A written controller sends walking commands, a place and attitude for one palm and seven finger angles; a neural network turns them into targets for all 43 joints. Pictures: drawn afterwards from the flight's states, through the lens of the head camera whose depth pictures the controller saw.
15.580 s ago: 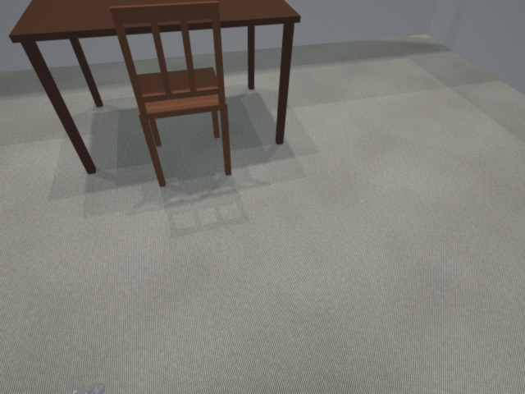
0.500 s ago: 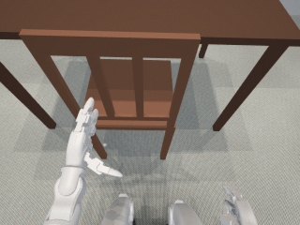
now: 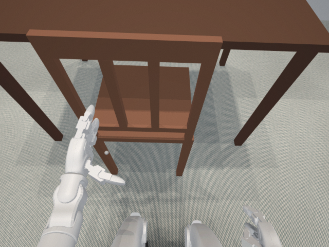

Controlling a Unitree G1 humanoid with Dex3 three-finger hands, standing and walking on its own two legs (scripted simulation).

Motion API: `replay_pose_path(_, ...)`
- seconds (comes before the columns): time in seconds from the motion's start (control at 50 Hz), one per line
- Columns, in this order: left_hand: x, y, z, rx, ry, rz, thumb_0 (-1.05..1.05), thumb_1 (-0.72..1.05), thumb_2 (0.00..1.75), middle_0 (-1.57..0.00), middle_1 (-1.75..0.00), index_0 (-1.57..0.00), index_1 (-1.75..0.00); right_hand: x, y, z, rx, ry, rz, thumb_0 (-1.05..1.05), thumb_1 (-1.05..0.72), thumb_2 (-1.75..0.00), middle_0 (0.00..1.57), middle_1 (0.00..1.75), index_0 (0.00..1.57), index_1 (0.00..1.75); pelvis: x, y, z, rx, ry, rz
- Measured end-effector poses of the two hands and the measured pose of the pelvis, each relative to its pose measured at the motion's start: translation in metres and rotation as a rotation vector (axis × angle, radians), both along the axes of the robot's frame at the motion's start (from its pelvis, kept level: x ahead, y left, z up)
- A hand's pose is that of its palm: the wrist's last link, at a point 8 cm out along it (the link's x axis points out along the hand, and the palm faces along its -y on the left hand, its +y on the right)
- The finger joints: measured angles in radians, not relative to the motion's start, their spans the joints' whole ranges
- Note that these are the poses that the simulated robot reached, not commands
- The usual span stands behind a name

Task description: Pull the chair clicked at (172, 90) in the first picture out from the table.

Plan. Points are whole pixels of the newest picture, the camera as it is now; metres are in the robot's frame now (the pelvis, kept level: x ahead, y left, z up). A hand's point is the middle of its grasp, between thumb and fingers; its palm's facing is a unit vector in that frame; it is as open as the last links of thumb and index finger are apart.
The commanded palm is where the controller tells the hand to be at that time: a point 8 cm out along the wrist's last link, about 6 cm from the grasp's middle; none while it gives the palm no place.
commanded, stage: aim the fingers beside a spindle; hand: left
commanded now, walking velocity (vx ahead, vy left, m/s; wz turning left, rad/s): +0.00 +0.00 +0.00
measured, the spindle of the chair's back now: (116, 98) +0.49 +0.15 +0.02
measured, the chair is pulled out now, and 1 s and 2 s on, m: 0.00 0.00 0.00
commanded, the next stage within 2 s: push the fingers through the gap in 0.82 s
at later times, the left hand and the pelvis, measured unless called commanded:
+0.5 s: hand (116, 159) +0.31 +0.12 +0.03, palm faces -0.06 -1.00 -0.03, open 16.9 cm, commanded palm +0.30 +0.19 +0.03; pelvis +0.00 +0.00 +0.00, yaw -1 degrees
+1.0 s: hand (106, 150) +0.34 +0.15 +0.02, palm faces +0.02 -1.00 -0.06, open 16.9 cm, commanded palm +0.31 +0.19 +0.02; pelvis +0.00 +0.00 +0.00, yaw +0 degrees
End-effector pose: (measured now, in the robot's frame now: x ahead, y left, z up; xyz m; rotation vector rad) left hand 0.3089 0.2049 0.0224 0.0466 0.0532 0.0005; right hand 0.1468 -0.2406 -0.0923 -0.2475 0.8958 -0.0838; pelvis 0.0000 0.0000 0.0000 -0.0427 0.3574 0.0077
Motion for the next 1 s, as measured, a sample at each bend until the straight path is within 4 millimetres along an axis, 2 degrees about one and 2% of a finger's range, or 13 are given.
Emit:
replay_pose_path(0.08,-0.012,-0.021,-0.017,-0.044,0.084,-0.082,-0.01,-0.50,0.30,-0.06,-0.08,-0.06,-0.07,0.002,-0.001,0.004,-0.014,-0.018,-0.014,0.01,-0.90,-0.90,0.20,0.30,0.20,0.30,0.001,0.002,0.001,-0.002,0.004,-0.002)
replay_pose_path(0.16,-0.018,-0.028,0.009,-0.026,-0.031,-0.068,-0.01,-0.50,0.30,-0.06,-0.08,-0.06,-0.08,0.003,0.000,0.007,-0.021,-0.034,-0.016,0.01,-0.90,-0.90,0.20,0.30,0.20,0.30,0.003,0.003,0.003,0.003,-0.003,-0.011)
replay_pose_path(0.24,-0.007,-0.011,0.030,0.025,-0.144,0.010,-0.01,-0.50,0.30,-0.07,-0.08,-0.07,-0.08,0.004,0.003,0.004,-0.005,-0.026,0.002,0.01,-0.90,-0.90,0.20,0.30,0.20,0.30,0.002,0.001,0.002,0.005,-0.007,-0.007)
replay_pose_path(0.32,0.003,-0.001,0.006,0.021,-0.036,0.019,-0.01,-0.50,0.30,-0.06,-0.08,-0.06,-0.08,0.003,0.004,-0.002,0.012,-0.006,0.012,0.01,-0.90,-0.90,0.20,0.30,0.20,0.30,-0.001,0.000,-0.001,0.003,0.000,-0.001)
replay_pose_path(0.4,-0.007,-0.018,-0.017,-0.034,0.085,-0.060,-0.01,-0.50,0.30,-0.06,-0.08,-0.06,-0.07,0.002,0.003,0.000,0.005,-0.011,-0.007,0.01,-0.90,-0.90,0.20,0.30,0.20,0.30,0.000,0.001,-0.001,0.000,0.005,-0.002)
replay_pose_path(0.48,-0.019,-0.030,0.003,-0.032,0.004,-0.077,-0.01,-0.50,0.30,-0.06,-0.08,-0.06,-0.08,0.001,0.001,0.005,-0.010,-0.022,-0.018,0.01,-0.90,-0.90,0.20,0.30,0.20,0.30,0.003,0.001,0.003,0.005,-0.001,-0.011)
replay_pose_path(0.56,-0.010,-0.015,0.027,0.021,-0.129,-0.004,-0.01,-0.50,0.30,-0.07,-0.08,-0.07,-0.08,0.001,0.000,0.003,-0.010,-0.016,-0.003,0.01,-0.90,-0.90,0.20,0.30,0.20,0.30,0.003,-0.001,0.003,0.005,-0.005,-0.008)
replay_pose_path(0.64,0.006,-0.001,0.011,0.028,-0.067,0.027,-0.01,-0.50,0.30,-0.07,-0.08,-0.07,-0.08,0.001,-0.001,-0.003,-0.001,0.002,0.008,0.01,-0.90,-0.90,0.20,0.30,0.20,0.30,0.000,-0.002,-0.002,0.003,0.004,0.000)
replay_pose_path(0.72,-0.001,-0.015,-0.015,-0.026,0.070,-0.048,-0.01,-0.50,0.30,-0.06,-0.08,-0.06,-0.07,0.000,-0.002,-0.002,-0.001,0.000,-0.009,0.01,-0.90,-0.90,0.20,0.30,0.20,0.30,0.000,-0.002,-0.002,0.001,0.010,-0.003)
replay_pose_path(0.8,-0.017,-0.030,-0.001,-0.037,0.031,-0.084,-0.01,-0.50,0.30,-0.06,-0.08,-0.06,-0.08,0.000,-0.003,0.005,-0.009,-0.019,-0.025,0.01,-0.90,-0.90,0.20,0.30,0.20,0.30,0.004,0.000,0.004,0.005,0.002,-0.012)
replay_pose_path(0.86,-0.017,-0.022,0.021,0.000,-0.074,-0.034,-0.01,-0.50,0.30,-0.07,-0.08,-0.07,-0.08,0.002,-0.002,0.006,-0.010,-0.023,-0.016,0.01,-0.90,-0.90,0.20,0.30,0.20,0.30,0.005,-0.001,0.005,0.009,-0.004,-0.013)
replay_pose_path(0.9,-0.010,-0.011,0.026,0.026,-0.118,0.012,-0.01,-0.50,0.30,-0.07,-0.08,-0.07,-0.08,0.002,-0.002,0.004,-0.007,-0.018,-0.003,0.01,-0.90,-0.90,0.20,0.30,0.20,0.30,0.004,-0.002,0.003,0.007,-0.004,-0.009)
replay_pose_path(1.0,0.006,0.002,0.000,0.017,-0.016,0.020,-0.01,-0.50,0.30,-0.06,-0.08,-0.06,-0.08,0.003,-0.003,-0.004,-0.004,-0.002,0.010,0.01,-0.90,-0.90,0.20,0.30,0.20,0.30,-0.001,-0.004,-0.003,0.000,0.005,0.002)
